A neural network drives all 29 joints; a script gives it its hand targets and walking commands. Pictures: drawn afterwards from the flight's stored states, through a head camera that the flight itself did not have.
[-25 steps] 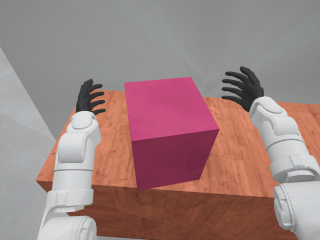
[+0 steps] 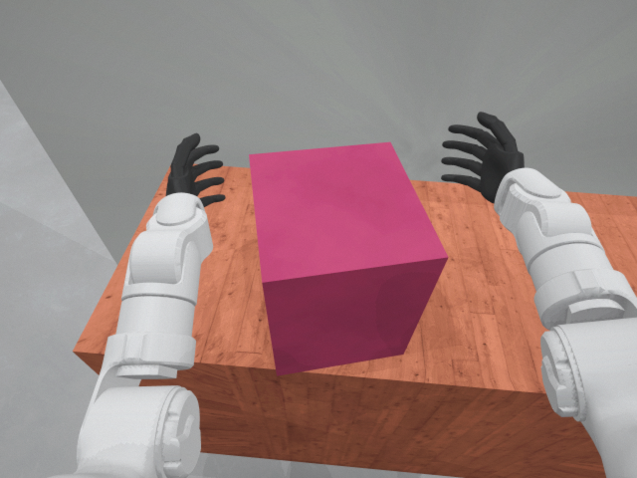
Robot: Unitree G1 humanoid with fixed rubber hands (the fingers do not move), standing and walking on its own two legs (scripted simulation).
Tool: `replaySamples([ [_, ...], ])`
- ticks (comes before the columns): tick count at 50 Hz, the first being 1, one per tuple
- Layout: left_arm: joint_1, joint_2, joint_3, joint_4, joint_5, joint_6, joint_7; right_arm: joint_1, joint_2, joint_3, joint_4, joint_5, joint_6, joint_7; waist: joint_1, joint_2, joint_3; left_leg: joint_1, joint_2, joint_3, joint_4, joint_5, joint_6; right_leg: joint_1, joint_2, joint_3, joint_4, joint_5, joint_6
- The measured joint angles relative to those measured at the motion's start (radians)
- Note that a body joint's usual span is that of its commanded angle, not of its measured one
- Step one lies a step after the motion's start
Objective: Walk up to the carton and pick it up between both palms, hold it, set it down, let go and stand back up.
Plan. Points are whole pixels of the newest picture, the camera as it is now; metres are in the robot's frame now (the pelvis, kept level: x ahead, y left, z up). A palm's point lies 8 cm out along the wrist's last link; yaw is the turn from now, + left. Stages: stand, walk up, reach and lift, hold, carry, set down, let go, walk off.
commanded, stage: reach and lift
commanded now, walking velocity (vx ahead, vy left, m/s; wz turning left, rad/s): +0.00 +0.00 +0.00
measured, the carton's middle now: (332, 262) +0.42 +0.07 +0.02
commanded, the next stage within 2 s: none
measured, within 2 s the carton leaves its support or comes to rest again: neither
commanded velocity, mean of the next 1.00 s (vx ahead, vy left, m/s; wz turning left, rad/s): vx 0.00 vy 0.00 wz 0.00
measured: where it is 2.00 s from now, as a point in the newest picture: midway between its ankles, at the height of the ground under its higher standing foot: outside the picture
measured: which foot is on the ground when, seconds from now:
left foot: down 0.00-1.00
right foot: down 0.00-1.00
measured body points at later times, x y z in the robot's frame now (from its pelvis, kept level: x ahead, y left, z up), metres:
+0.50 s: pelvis +0.00 +0.00 +0.00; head +0.08 +0.00 +0.44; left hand +0.37 +0.26 +0.06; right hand +0.51 -0.12 +0.10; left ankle +0.00 +0.16 -0.74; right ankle +0.00 -0.08 -0.74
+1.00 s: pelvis +0.00 +0.00 +0.00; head +0.09 +0.00 +0.44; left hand +0.38 +0.23 +0.06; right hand +0.50 -0.06 +0.08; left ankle +0.00 +0.16 -0.74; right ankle +0.00 -0.08 -0.74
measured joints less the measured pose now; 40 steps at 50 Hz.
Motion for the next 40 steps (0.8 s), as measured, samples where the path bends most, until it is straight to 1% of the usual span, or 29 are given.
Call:
replaySamples([
  [3,0.024,0.0,0.003,0.001,0.0,-0.045,-0.007,0.003,0.0,0.0,0.0,0.0,-0.042,0.0,-0.001,0.0,0.0,-0.013,0.0,0.0,0.0,0.002,0.0,-0.013,0.0,0.0,0.0,0.002,0.0],
  [7,0.05,0.0,0.006,0.034,0.0,-0.119,-0.02,0.007,0.0,0.0,0.012,-0.004,-0.084,0.0,0.0,0.0,-0.006,-0.03,0.0,0.0,0.0,0.004,0.0,-0.03,0.0,0.0,0.0,0.004,0.0],
  [12,0.097,0.0,-0.011,0.088,0.0,-0.222,-0.041,0.018,0.0,0.0,0.069,-0.028,-0.148,0.0,0.001,0.0,-0.01,-0.05,0.0,0.0,0.0,0.007,0.0,-0.05,0.0,0.0,0.0,0.007,0.0],
  [14,0.112,0.0,-0.009,0.124,0.0,-0.269,-0.05,0.03,0.0,0.0,0.096,-0.038,-0.17,0.0,0.001,0.0,-0.009,-0.058,0.0,0.0,0.0,0.008,0.001,-0.058,0.0,0.0,0.0,0.008,0.0],
  [18,0.146,0.0,-0.015,0.154,0.0,-0.386,-0.054,0.071,0.0,0.0,0.098,-0.047,-0.245,0.0,0.006,0.001,-0.022,-0.097,0.0,0.0,0.0,0.014,0.002,-0.097,0.0,0.0,0.0,0.014,0.0],
  [21,0.142,0.0,-0.024,0.229,0.0,-0.478,-0.057,0.077,0.007,0.0,0.107,-0.066,-0.285,0.0,0.009,0.001,-0.047,-0.143,0.0,0.0,0.001,0.02,0.004,-0.143,0.0,0.0,0.0,0.02,0.0],
  [25,0.143,-0.002,-0.033,0.288,0.0,-0.56,-0.057,0.077,0.016,0.0,0.11,-0.068,-0.331,0.0,0.016,0.001,-0.07,-0.192,0.0,0.001,0.002,0.024,0.005,-0.191,0.0,0.0,0.0,0.025,0.0],
  [29,0.142,-0.004,-0.032,0.295,0.0,-0.601,-0.05,0.077,0.019,0.0,0.133,-0.068,-0.356,0.0,0.028,0.0,-0.091,-0.225,0.0,0.001,0.002,0.024,0.003,-0.225,0.0,0.0,0.0,0.025,0.0],
  [32,0.142,-0.006,-0.037,0.295,0.0,-0.622,-0.051,0.077,0.023,0.0,0.137,-0.068,-0.373,0.0,0.029,0.001,-0.116,-0.248,0.0,0.001,0.002,0.024,0.002,-0.247,0.0,0.001,-0.001,0.025,0.0],
  [35,0.142,-0.022,-0.03,0.295,0.0,-0.623,-0.063,0.077,0.023,0.0,0.139,-0.07,-0.387,0.0,0.03,0.002,-0.123,-0.25,0.0,0.002,0.002,0.024,0.002,-0.249,0.0,0.002,-0.002,0.024,0.0],
  [38,0.142,-0.058,-0.018,0.295,0.0,-0.625,-0.086,0.077,0.026,0.0,0.144,-0.097,-0.397,0.0,0.03,0.002,-0.125,-0.25,0.0,0.003,0.002,0.023,0.003,-0.249,0.0,0.002,-0.002,0.024,0.0],
  [40,0.143,-0.089,0.003,0.295,0.006,-0.63,-0.101,0.077,0.04,0.001,0.147,-0.129,-0.409,0.0,0.026,0.002,-0.125,-0.25,0.0,0.003,0.002,0.024,0.005,-0.249,0.0,0.002,-0.002,0.025,0.001],
])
